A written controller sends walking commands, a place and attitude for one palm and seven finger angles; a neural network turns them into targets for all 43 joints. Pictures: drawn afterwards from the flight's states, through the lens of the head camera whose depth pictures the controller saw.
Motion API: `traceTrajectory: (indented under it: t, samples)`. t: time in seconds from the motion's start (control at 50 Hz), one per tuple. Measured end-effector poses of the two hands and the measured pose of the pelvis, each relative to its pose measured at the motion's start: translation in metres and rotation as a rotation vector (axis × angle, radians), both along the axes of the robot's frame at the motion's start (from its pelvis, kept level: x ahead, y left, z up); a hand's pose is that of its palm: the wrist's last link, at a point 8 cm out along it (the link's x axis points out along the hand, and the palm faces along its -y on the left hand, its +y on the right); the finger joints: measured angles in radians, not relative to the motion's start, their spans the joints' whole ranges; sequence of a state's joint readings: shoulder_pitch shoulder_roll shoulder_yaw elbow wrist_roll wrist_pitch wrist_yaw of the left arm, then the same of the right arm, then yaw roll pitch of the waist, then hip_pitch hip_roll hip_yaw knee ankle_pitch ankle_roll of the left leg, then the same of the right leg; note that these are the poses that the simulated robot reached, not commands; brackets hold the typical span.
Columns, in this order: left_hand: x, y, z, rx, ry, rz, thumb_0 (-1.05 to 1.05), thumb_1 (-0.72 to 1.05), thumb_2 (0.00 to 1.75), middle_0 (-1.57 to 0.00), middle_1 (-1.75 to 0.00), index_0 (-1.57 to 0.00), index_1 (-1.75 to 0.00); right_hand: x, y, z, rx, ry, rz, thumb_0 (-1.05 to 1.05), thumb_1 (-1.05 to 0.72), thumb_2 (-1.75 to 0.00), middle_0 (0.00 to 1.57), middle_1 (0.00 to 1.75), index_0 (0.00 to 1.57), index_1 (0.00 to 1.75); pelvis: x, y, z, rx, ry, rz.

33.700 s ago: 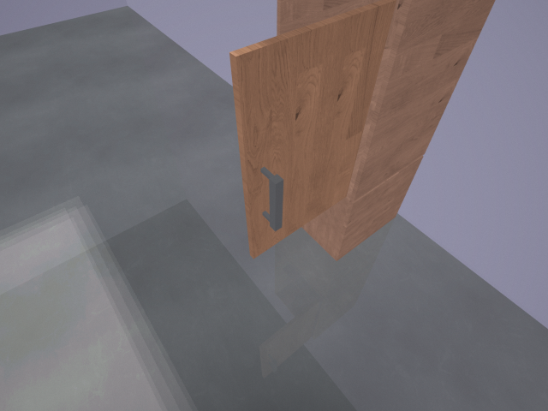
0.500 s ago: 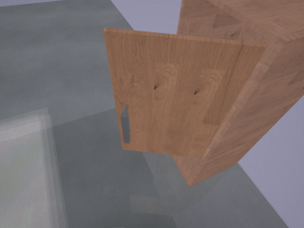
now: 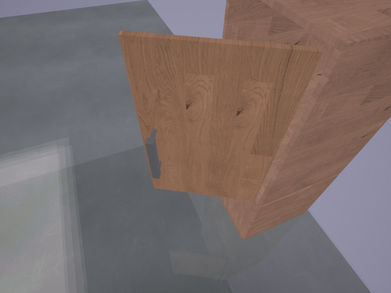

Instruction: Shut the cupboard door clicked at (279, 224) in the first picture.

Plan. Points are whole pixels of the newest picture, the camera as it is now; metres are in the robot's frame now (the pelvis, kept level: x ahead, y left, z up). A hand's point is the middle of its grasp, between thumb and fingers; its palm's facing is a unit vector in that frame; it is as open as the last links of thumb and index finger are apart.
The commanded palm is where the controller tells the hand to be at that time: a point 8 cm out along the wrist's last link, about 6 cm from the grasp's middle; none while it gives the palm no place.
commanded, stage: come to a stop and stand still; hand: left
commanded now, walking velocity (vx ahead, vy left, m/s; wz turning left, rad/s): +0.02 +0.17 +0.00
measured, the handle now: (155, 154) +0.49 +0.16 -0.08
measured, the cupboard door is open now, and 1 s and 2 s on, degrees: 60 60 60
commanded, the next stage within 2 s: look again from close up in 1.10 s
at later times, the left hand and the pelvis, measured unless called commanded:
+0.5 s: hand out of the picture +0.08 +0.19 -0.16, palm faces -0.04 -0.98 -0.21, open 7.3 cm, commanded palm none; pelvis +0.01 +0.02 +0.01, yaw -2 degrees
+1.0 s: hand out of the picture +0.04 +0.23 -0.14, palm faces -0.03 -0.94 -0.35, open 7.4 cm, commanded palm none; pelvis -0.03 -0.01 +0.01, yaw +0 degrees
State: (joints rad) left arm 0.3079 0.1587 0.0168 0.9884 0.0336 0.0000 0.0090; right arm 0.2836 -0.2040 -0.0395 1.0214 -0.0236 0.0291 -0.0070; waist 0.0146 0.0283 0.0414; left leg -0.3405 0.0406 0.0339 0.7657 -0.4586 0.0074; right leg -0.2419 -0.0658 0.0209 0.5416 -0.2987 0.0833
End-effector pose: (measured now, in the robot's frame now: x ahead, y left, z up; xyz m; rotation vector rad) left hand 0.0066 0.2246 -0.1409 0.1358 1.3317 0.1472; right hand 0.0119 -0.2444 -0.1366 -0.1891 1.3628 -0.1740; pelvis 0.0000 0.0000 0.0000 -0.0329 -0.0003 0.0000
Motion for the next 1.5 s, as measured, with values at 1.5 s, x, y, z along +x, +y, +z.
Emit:
traceTrajectory:
  t: [1.5]
  samples:
    - [0.01,0.048,0.025,0.111,-0.06,-0.093,0.0,0.91,0.9,-0.2,-0.3,-0.2,-0.3,0.005,-0.025,0.026,-0.052,-0.089,0.044,0.01,-0.9,-0.9,0.21,0.3,0.2,0.3,-0.028,0.001,0.016,0.028,-0.037,0.006]
